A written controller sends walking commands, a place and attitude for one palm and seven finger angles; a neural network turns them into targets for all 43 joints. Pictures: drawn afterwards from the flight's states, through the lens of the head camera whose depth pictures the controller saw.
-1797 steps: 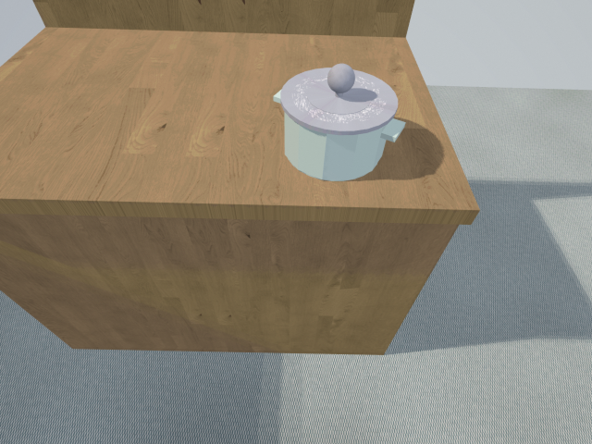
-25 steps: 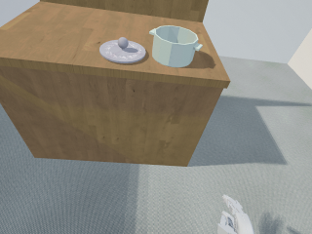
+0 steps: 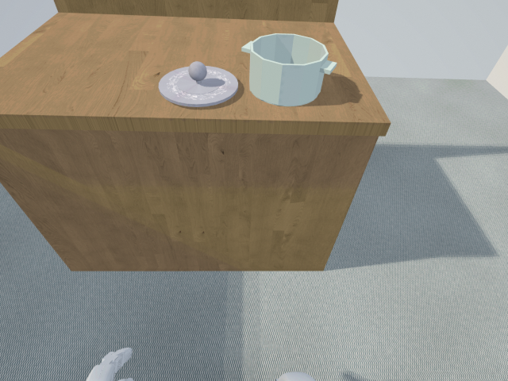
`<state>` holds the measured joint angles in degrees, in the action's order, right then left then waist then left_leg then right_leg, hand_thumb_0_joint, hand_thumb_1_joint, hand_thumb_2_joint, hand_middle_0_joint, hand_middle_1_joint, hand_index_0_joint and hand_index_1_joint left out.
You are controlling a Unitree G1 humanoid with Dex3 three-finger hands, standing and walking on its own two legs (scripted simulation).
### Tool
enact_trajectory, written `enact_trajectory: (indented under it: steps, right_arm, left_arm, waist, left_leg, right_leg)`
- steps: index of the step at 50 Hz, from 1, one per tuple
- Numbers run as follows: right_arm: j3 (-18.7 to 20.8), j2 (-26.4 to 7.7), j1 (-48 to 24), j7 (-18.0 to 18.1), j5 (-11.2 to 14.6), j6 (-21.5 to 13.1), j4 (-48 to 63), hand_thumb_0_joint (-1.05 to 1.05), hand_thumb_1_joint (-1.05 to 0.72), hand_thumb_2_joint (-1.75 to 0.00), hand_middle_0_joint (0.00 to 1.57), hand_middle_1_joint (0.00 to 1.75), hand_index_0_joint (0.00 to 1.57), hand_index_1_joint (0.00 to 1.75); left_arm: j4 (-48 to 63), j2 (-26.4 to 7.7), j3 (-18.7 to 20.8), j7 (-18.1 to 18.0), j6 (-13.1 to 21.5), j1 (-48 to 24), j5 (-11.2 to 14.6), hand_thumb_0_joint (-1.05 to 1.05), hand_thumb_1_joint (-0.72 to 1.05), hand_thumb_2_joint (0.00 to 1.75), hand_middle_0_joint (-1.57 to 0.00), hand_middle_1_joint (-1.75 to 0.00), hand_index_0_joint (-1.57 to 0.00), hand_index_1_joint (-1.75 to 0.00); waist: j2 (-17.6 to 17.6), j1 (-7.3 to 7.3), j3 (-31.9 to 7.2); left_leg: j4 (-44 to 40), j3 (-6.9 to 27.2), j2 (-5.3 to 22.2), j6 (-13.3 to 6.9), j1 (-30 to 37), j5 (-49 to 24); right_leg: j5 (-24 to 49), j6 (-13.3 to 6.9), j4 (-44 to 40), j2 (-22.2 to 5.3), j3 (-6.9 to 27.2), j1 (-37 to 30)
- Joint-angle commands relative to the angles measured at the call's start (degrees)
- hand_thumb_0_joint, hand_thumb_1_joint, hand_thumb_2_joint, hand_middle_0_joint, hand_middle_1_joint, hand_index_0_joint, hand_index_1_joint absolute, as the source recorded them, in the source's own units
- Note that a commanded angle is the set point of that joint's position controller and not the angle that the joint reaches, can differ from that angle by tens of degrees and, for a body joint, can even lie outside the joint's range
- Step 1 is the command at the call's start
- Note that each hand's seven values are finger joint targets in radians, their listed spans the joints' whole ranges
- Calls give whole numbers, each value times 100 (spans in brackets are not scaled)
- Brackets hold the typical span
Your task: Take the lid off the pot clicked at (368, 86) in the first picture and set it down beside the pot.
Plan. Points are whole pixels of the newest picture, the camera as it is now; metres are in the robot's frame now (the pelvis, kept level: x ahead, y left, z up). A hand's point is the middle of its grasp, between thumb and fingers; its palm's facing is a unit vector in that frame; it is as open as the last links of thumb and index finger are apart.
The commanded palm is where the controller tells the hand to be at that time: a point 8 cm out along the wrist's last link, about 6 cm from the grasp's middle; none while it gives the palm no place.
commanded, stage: stop stepping back and stand still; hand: left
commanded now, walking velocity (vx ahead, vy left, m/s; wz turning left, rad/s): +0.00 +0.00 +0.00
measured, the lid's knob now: (197, 71) +0.82 +0.12 +0.11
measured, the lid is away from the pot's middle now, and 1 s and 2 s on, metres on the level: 0.23 0.23 0.23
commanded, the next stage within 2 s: let the arm hang, fingers relaxed in 0.80 s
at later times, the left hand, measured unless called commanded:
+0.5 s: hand out of the picture +0.14 +0.17 -0.14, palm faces +0.03 -0.97 -0.24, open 7.3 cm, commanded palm none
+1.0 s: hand (161, 379) +0.18 +0.15 -0.13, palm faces -0.02 -0.97 -0.23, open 7.4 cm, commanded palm none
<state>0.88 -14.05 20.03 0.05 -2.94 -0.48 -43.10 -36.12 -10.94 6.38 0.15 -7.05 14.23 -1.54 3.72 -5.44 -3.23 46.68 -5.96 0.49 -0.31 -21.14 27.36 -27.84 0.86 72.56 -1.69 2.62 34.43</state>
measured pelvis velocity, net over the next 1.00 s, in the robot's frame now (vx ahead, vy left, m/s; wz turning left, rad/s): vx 0.09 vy -0.03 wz -0.04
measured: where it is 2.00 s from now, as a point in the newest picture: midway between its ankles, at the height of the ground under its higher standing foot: outside the picture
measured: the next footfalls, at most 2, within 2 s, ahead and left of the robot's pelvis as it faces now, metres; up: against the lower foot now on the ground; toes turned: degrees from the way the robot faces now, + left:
right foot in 0.10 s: +0.09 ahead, -0.13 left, +0.00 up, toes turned -2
left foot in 0.34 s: +0.05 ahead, +0.09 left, +0.00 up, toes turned +2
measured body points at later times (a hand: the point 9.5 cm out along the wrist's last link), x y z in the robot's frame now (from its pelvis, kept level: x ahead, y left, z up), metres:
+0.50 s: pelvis +0.10 -0.02 +0.03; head +0.13 -0.03 +0.48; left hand +0.14 +0.22 -0.12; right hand +0.16 -0.25 -0.12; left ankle +0.01 +0.09 -0.70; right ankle +0.05 -0.13 -0.70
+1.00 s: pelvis +0.09 -0.03 +0.04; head +0.12 -0.03 +0.49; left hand +0.18 +0.20 -0.11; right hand +0.07 -0.25 -0.12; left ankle +0.01 +0.09 -0.70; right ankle +0.05 -0.13 -0.70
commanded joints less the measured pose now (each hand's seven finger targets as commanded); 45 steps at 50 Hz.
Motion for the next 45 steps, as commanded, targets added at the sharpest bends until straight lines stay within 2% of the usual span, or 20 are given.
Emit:
enact_trajectory:
  steps: [1, 2, 3, 4, 5, 6, 7, 8, 11, 13, 14, 15, 16, 17, 19, 21, 24, 27, 36, 45]
  right_arm:
    - [337, -1148, -1075, 176, -25, -221, 457, 0, -90, -90, 20, 30, 20, 30]
    - [327, -1067, -829, 156, 2, -187, 283, 0, -90, -90, 20, 30, 20, 30]
    - [325, -921, -528, 128, 75, -141, 128, 0, -90, -90, 20, 30, 20, 30]
    - [283, -572, -167, 126, 170, -121, 20, 0, -90, -90, 20, 30, 20, 30]
    - [306, -190, -64, 114, 208, -130, 117, 0, -90, -90, 20, 30, 20, 30]
    - [307, -182, -112, 100, 212, -116, 100, 0, -90, -90, 20, 30, 20, 30]
    - [304, -88, -56, 84, 206, -117, 58, 0, -90, -90, 20, 30, 20, 30]
    - [329, 8, 66, 105, 196, -87, -31, 0, -90, -90, 20, 30, 20, 30]
    - [324, -12, 85, 126, 242, -49, -245, 0, -90, -90, 20, 30, 20, 30]
    - [304, 142, 284, 91, 279, -60, -505, 0, -90, -90, 20, 30, 20, 30]
    - [273, 218, 585, 90, 264, -85, -677, 0, -90, -90, 20, 30, 20, 30]
    - [283, 98, 703, 104, 264, -132, -779, 0, -90, -90, 20, 30, 20, 30]
    - [348, -231, 455, 155, 223, -160, -709, 0, -90, -90, 20, 30, 20, 30]
    - [366, -395, 315, 211, 208, -139, -619, 0, -90, -90, 20, 30, 20, 30]
    - [332, -345, 298, 246, 140, -68, -705, 0, -90, -90, 20, 30, 20, 30]
    - [292, -179, 248, 267, 187, -36, -871, 0, -90, -90, 20, 30, 20, 30]
    - [342, -7, 5, 289, 281, -1, -838, 0, -90, -90, 20, 30, 20, 30]
    - [380, 42, -62, 259, 302, 71, -909, 0, -90, -90, 20, 30, 20, 30]
    - [394, 75, -126, 247, 258, 136, -1084, 0, -90, -90, 20, 30, 20, 30]
    - [338, 73, 128, 293, 247, 89, -1297, 0, -90, -90, 20, 30, 20, 30]
  left_arm:
    - [113, -817, -181, 205, 530, 219, 73, 0, 90, 90, -20, -30, -20, -30]
    - [-303, -756, -221, 215, 602, 682, 72, 0, 90, 90, -20, -30, -20, -30]
    - [-596, -890, -223, 182, 690, 863, 78, 0, 90, 90, -20, -30, -20, -30]
    - [-801, -1079, -202, 105, 809, 1035, 56, 0, 90, 90, -20, -30, -20, -30]
    - [-728, -1075, -53, -17, 932, 1259, -7, 0, 90, 90, -20, -30, -20, -30]
    - [-729, -1185, -99, -78, 985, 1124, -19, 0, 90, 90, -20, -30, -20, -30]
    - [-797, -1174, -127, -101, 989, 864, -22, 0, 90, 90, -20, -30, -20, -30]
    - [-838, -1007, -111, -163, 976, 576, -36, 0, 90, 90, -20, -30, -20, -30]
    - [-1157, -657, -139, -271, 900, 199, -28, 0, 90, 90, -20, -30, -20, -30]
    - [-1365, -695, -148, -271, 879, 103, 0, 0, 90, 90, -20, -30, -20, -30]
    - [-1443, -656, -162, -260, 868, 101, 64, 0, 90, 90, -20, -30, -20, -30]
    - [-1504, -532, -183, -238, 844, 215, 134, 0, 90, 90, -20, -30, -20, -30]
    - [-1520, -317, -240, -200, 808, 477, 199, 0, 90, 90, -20, -30, -20, -30]
    - [-1564, -190, -347, -204, 800, 477, 203, 0, 90, 90, -20, -30, -20, -30]
    - [-1616, -124, -411, -200, 792, 197, 155, 0, 90, 90, -20, -30, -20, -30]
    - [-1711, -299, -360, -168, 767, 27, 144, 0, 90, 90, -20, -30, -20, -30]
    - [-1934, -530, -318, -245, 833, 398, 126, 0, 90, 90, -20, -30, -20, -30]
    - [-1974, -629, -310, -315, 825, 240, 96, 0, 90, 90, -20, -30, -20, -30]
    - [-1815, -740, -257, -360, 705, -81, 105, 0, 90, 90, -20, -30, -20, -30]
    - [-1867, -533, -313, -349, 745, -146, 139, 0, 90, 90, -20, -30, -20, -30]
  waist:
    - [-1633, 921, 482]
    - [-1561, 969, 77]
    - [-938, 913, -134]
    - [173, 847, -334]
    - [707, 782, -520]
    - [-35, 775, -592]
    - [-481, 623, -507]
    - [-11, 445, -478]
    - [831, 362, -236]
    - [178, 198, -132]
    - [4, 115, -196]
    - [-359, 174, -223]
    - [-1186, 413, -268]
    - [-1437, 438, -196]
    - [-1002, 338, 131]
    - [-1593, 360, 447]
    - [-398, 488, 205]
    - [385, 404, 110]
    - [-382, 455, -156]
    - [-339, 420, -188]
  left_leg:
    - [-2332, 1183, 1382, -493, -1019, -805]
    - [-1788, 757, 1025, -312, -725, -652]
    - [-1291, 503, 691, -178, -700, -502]
    - [-103, 100, 123, 5, -894, -190]
    - [982, 19, -273, 145, -1257, 683]
    - [1672, 581, -78, 105, -1165, 1073]
    - [1881, 721, -34, 76, -1220, 1012]
    - [1999, 792, 26, 57, -1203, 910]
    - [797, 891, 183, -50, -838, 777]
    - [-880, 670, 138, -28, -65, 8]
    - [-1829, 512, 36, -20, 578, -1132]
    - [-2357, 828, 285, -134, 1239, -2522]
    - [-2315, 1901, 1165, -512, 1804, -4166]
    - [-2253, 2156, 1744, -995, 1999, -5734]
    - [-2108, 1626, 1633, -1051, 2138, -6458]
    - [-1930, 1218, 1247, -717, 2118, -6846]
    - [-1477, 616, 624, -134, 1567, -5320]
    - [-1560, 484, 428, -5, 1226, -3546]
    - [-1658, 449, 527, -38, 1451, -3951]
    - [-1903, 469, 639, -60, 1685, -3966]
  right_leg:
    - [85, -21, -2033, -222, -123, -1452]
    - [606, -14, -2781, 113, -501, -2045]
    - [997, -66, -3309, 196, -390, -2487]
    - [1381, -406, -4008, -556, 1146, -2780]
    - [2365, -1107, -4927, -1609, 3100, -2932]
    - [2941, -1596, -5158, -1884, 3413, -2950]
    - [3160, -1647, -5058, -1781, 3150, -2869]
    - [3665, -1561, -4980, -1673, 3095, -2717]
    - [4964, -1371, -4732, -1308, 1739, -2793]
    - [5132, -1072, -4468, -1086, 1193, -2670]
    - [4740, -811, -4223, -821, 833, -2566]
    - [4070, -480, -3785, -443, 439, -2280]
    - [2726, -143, -3429, -59, 64, -1470]
    - [906, 11, -3281, 40, -166, -1208]
    - [97, -39, -3228, 147, -150, -1076]
    - [836, -53, -3653, 72, -314, -1280]
    - [4563, -299, -4215, -327, 125, -2467]
    - [6073, -489, -4229, -696, 391, -2841]
    - [5248, -399, -4242, -634, 275, -2764]
    - [4813, -350, -4445, -466, 192, -2777]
